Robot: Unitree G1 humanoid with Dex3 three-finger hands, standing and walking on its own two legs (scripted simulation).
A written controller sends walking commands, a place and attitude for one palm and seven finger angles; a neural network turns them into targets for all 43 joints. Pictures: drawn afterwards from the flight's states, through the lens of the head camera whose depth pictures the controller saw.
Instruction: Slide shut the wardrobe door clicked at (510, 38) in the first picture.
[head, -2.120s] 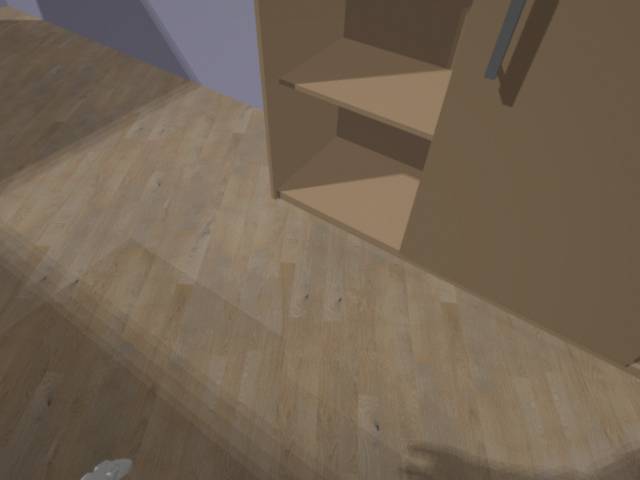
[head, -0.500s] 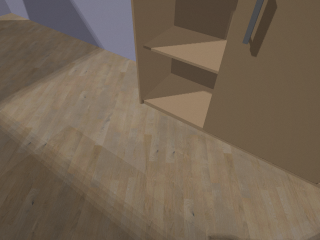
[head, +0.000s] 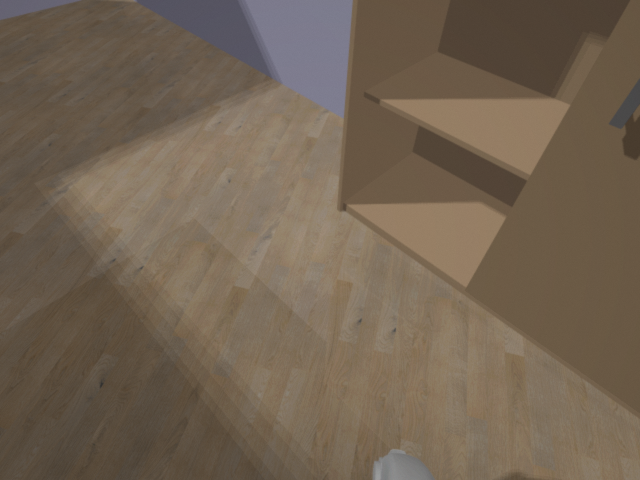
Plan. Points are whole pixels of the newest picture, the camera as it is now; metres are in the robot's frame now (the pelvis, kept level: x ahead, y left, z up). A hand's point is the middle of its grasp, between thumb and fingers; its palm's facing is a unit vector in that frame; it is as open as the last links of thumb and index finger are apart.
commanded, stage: walk to a spot facing it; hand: right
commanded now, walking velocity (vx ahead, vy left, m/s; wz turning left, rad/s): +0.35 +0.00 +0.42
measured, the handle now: out of the picture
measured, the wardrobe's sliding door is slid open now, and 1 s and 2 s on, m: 0.62 0.62 0.62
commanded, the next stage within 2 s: turn to face it in 0.64 s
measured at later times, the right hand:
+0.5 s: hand (454, 346) +0.36 -0.22 -0.16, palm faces -0.27 +0.94 -0.22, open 7.4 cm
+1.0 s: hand (387, 302) +0.46 -0.12 -0.17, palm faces -0.39 +0.91 -0.15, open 7.4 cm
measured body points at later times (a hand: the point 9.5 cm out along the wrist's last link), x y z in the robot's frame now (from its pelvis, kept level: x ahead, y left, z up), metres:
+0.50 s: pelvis +0.19 -0.06 +0.00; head +0.22 -0.05 +0.45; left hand +0.10 +0.18 -0.15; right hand +0.38 -0.27 -0.14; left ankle +0.24 +0.10 -0.68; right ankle +0.17 -0.16 -0.74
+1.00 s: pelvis +0.29 -0.01 -0.01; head +0.31 -0.02 +0.44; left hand +0.24 +0.22 -0.16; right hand +0.48 -0.17 -0.16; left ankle +0.29 +0.10 -0.74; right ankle +0.35 -0.11 -0.73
